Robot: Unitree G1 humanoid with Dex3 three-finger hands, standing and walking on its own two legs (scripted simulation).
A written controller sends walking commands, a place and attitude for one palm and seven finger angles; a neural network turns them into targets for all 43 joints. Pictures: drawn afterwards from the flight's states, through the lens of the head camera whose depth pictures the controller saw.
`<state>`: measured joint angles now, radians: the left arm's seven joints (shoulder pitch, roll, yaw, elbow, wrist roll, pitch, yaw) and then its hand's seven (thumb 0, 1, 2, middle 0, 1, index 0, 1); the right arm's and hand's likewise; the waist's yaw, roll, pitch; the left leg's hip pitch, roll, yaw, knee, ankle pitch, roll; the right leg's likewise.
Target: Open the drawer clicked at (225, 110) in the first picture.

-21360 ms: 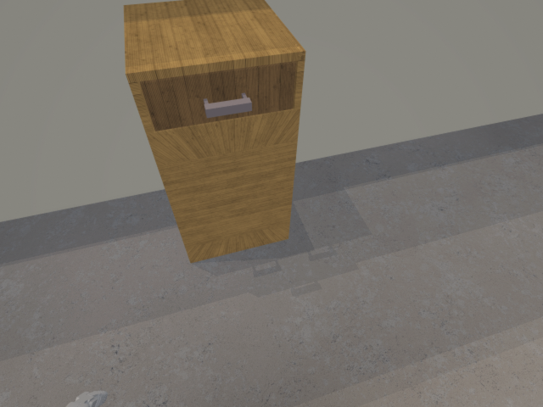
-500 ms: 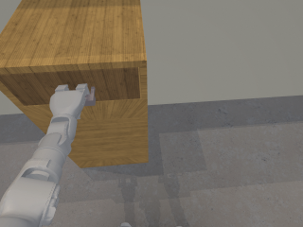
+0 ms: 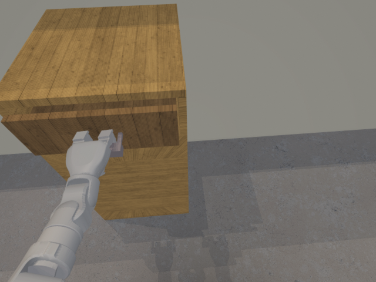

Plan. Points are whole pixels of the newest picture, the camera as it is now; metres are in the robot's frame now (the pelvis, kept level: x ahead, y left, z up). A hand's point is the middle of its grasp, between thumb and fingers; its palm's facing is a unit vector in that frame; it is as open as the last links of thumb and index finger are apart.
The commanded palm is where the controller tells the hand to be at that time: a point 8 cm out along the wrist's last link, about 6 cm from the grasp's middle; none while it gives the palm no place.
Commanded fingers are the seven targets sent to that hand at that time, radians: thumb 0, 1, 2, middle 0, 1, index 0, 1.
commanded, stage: pull the drawer open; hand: left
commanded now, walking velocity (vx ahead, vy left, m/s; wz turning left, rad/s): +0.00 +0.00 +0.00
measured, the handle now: (98, 144) +0.43 +0.23 +0.02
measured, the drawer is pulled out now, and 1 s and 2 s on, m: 0.04 0.17 0.28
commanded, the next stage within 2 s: none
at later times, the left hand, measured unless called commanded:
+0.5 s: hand (95, 192) +0.31 +0.22 +0.00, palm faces -0.02 -0.07 -1.00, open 5.8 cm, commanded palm +0.28 +0.22 +0.05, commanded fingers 0.00 0.90 0.90 -0.40 -1.35 -0.40 -1.35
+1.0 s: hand (90, 224) +0.24 +0.21 +0.00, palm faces -0.01 -0.09 -1.00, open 5.9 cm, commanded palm +0.21 +0.21 +0.05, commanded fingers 0.00 0.90 0.90 -0.40 -1.35 -0.40 -1.35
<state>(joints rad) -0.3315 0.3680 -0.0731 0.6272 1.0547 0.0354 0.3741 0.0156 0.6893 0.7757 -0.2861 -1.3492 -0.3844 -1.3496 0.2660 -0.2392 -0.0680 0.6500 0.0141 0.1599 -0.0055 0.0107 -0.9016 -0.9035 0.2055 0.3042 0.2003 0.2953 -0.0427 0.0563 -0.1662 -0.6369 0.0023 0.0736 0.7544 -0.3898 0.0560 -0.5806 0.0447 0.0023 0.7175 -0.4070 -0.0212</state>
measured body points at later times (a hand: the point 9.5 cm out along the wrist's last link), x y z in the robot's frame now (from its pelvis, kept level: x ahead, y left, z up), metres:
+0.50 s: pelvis +0.00 -0.01 +0.00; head +0.04 -0.03 +0.45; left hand +0.31 +0.22 +0.05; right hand +0.15 -0.25 -0.12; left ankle -0.02 +0.08 -0.71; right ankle -0.04 -0.11 -0.71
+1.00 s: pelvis -0.01 -0.02 +0.00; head +0.02 -0.05 +0.45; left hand +0.24 +0.21 +0.05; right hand +0.18 -0.26 -0.11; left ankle -0.02 +0.08 -0.71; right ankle -0.04 -0.11 -0.71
